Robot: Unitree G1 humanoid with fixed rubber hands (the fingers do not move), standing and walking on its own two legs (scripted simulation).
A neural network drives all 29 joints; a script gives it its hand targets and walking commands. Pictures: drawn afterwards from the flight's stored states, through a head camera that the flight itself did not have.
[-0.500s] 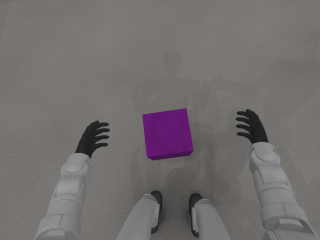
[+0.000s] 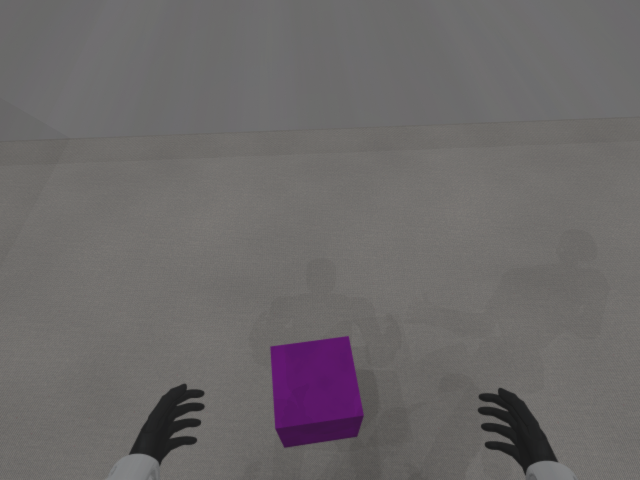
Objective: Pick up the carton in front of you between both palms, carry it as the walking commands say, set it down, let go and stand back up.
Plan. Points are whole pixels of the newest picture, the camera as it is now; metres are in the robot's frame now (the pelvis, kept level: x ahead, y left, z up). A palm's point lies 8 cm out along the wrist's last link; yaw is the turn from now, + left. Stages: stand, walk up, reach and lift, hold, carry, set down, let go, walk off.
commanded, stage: let go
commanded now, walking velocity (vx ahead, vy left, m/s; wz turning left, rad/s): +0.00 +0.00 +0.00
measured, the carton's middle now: (315, 393) +0.39 +0.05 -0.65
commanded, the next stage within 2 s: stand in 0.40 s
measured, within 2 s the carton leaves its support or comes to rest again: neither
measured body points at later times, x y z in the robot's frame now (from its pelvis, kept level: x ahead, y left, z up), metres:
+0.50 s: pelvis +0.00 +0.01 -0.01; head -0.01 +0.02 +0.44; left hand +0.16 +0.26 -0.08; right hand +0.14 -0.24 -0.09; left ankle -0.02 +0.12 -0.74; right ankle -0.03 -0.11 -0.74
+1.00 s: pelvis +0.04 +0.03 -0.02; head +0.04 +0.04 +0.43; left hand +0.10 +0.30 -0.14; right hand +0.15 -0.22 -0.13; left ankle -0.02 +0.12 -0.74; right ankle -0.03 -0.11 -0.74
